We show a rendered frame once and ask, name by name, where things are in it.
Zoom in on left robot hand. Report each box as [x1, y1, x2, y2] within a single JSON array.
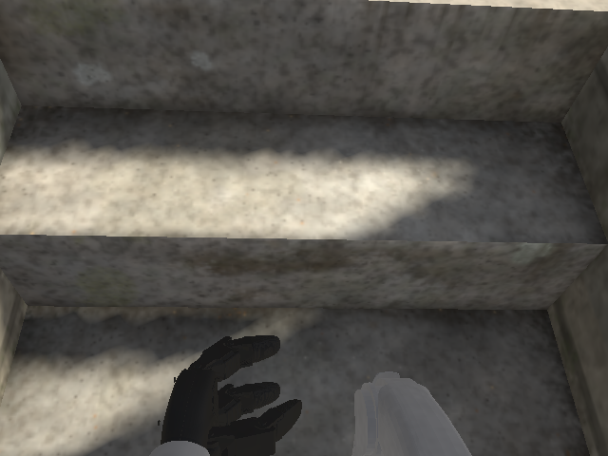
[[158, 335, 302, 456]]

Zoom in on robot right thigh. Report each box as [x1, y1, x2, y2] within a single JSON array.
[[354, 378, 472, 456]]

